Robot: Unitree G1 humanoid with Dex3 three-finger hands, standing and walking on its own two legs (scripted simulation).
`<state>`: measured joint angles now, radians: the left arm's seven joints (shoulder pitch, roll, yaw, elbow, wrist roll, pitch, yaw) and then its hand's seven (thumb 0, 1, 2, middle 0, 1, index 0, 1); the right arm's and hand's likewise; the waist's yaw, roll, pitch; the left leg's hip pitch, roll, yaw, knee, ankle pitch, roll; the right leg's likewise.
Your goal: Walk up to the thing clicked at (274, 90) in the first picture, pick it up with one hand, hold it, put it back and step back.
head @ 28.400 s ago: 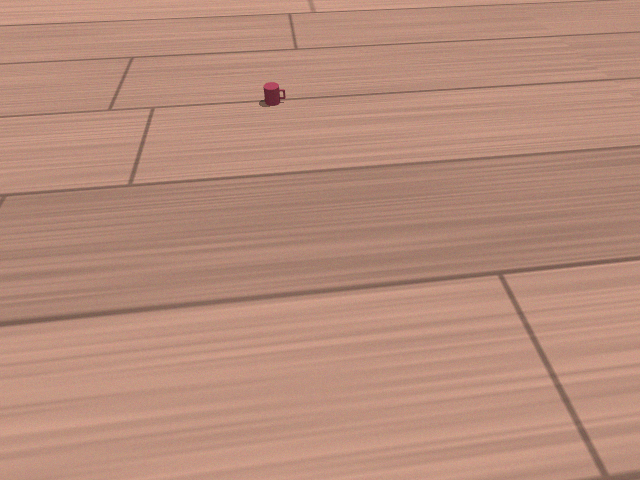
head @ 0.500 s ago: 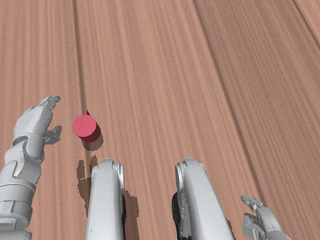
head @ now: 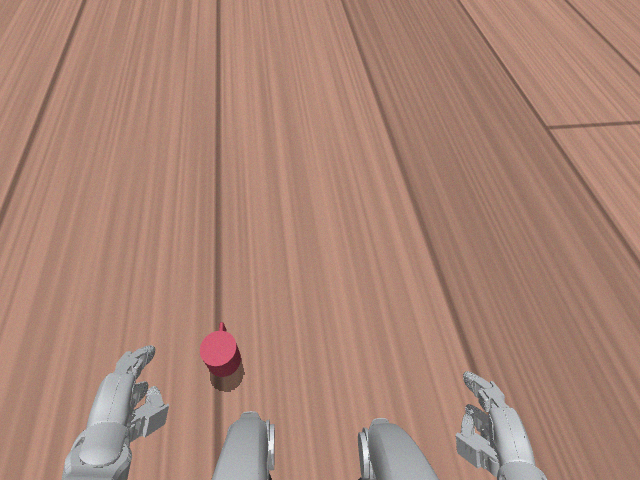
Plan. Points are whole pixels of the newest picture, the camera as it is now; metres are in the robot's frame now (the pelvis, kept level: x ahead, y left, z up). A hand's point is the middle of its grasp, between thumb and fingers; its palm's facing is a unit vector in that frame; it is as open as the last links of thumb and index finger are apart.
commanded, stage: home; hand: left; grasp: from above
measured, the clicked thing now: (221, 347) +0.48 +0.23 -0.59
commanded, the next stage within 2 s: none
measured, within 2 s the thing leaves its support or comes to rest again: neither
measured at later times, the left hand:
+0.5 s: hand (150, 425) +0.20 +0.18 +0.03, palm faces +0.08 -0.98 -0.20, open 7.4 cm
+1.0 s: hand (148, 436) +0.19 +0.18 +0.02, palm faces +0.07 -0.98 -0.20, open 7.4 cm
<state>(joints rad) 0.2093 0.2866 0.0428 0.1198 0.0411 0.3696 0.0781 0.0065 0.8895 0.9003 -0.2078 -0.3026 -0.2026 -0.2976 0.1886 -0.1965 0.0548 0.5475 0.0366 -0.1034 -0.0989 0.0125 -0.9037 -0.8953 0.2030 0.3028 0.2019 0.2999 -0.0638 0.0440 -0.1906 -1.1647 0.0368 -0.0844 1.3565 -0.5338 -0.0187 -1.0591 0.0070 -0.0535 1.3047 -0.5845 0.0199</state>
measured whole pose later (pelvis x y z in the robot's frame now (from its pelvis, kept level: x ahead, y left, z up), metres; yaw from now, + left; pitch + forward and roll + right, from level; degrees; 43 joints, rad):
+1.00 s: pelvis +0.03 -0.01 +0.07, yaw +1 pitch +9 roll -3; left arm 0.50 0.22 0.03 -0.12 -0.05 0.46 0.02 0.01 0.90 0.90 -0.20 -0.30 -0.20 -0.30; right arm 0.30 -0.22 0.03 0.54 0.01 -0.23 -0.18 0.02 -0.90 -0.90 0.20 0.30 0.20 0.30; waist -0.04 0.05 -0.16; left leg -0.72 0.04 -0.06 1.01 -0.45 -0.02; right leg -0.62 0.00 -0.04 0.95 -0.49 0.01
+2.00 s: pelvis +0.04 -0.01 +0.07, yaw +1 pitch +10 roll -2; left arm 0.50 0.23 0.03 -0.13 -0.05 0.45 0.02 0.01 0.90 0.90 -0.20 -0.30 -0.20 -0.30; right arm 0.29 -0.22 0.03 0.54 0.01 -0.23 -0.18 0.02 -0.90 -0.90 0.20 0.30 0.20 0.30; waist -0.04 0.05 -0.17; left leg -0.72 0.04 -0.06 1.01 -0.47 -0.02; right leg -0.62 0.00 -0.04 0.96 -0.51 0.01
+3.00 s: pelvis +0.03 +0.00 +0.13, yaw +0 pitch -3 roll +0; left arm 0.23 0.27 0.04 1.01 0.03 0.02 0.03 0.00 0.90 0.90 -0.20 -0.30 -0.20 -0.30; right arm 0.18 -0.28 -0.03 1.02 -0.03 -0.01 -0.02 0.01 -0.91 -0.90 0.20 0.30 0.20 0.30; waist 0.02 0.01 0.05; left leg -0.23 0.01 0.00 0.54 -0.25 0.00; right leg -0.17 -0.03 0.00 0.52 -0.30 0.03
